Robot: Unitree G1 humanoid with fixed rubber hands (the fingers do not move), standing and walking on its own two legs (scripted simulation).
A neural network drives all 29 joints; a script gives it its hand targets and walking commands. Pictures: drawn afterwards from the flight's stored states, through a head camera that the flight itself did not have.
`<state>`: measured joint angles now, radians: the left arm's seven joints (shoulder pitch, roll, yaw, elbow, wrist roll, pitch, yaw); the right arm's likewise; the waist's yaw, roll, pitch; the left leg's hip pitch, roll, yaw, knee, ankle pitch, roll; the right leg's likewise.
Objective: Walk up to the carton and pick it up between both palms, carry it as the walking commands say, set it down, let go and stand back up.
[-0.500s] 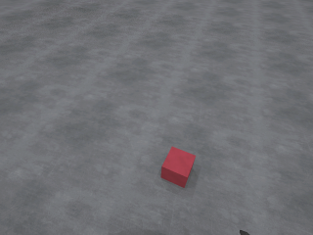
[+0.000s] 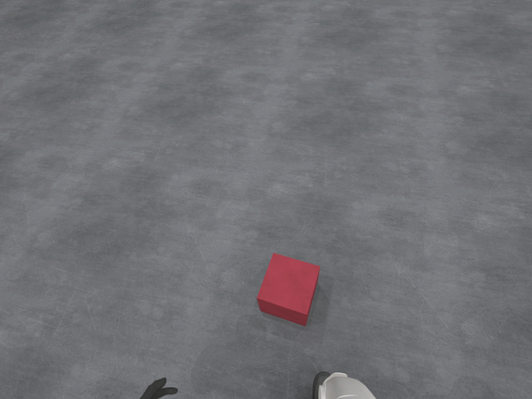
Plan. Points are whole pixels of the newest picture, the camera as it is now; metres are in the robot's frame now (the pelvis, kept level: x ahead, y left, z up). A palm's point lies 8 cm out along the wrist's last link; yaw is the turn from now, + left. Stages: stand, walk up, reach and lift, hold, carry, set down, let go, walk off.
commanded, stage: walk up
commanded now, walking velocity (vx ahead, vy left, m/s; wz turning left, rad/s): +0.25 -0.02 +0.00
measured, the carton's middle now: (289, 289) +0.51 -0.04 -0.68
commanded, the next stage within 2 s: none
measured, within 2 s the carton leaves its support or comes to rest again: neither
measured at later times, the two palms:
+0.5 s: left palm out of the picture +0.07 +0.23 -0.13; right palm (446, 394) +0.14 -0.26 -0.14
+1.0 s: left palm out of the picture +0.03 +0.19 -0.13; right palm out of the picture +0.01 -0.25 -0.12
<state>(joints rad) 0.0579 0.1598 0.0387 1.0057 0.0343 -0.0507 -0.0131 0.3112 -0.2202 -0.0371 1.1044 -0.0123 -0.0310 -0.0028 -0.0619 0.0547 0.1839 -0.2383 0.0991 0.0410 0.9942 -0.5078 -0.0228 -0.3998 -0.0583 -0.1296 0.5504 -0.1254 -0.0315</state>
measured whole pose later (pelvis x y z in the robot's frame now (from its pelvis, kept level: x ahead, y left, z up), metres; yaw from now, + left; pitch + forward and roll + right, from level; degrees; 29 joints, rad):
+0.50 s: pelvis +0.04 -0.03 +0.00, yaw -3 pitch +0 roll +2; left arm 0.22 0.20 0.04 1.05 0.00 0.04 0.04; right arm 0.07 -0.20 -0.04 1.00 -0.02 0.04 -0.04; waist 0.04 0.01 0.07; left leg -0.34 0.05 0.15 0.61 -0.26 0.00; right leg -0.27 -0.02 0.00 0.66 -0.39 0.00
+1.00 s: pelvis +0.02 -0.02 +0.02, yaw -2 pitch -3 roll +0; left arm 0.26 0.13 0.02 1.15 0.00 0.01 0.04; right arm 0.27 -0.17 -0.01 1.15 0.00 0.01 -0.04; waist 0.01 -0.01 0.02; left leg -0.12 0.02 0.06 0.36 -0.19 0.00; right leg -0.11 0.02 -0.03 0.37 -0.21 -0.03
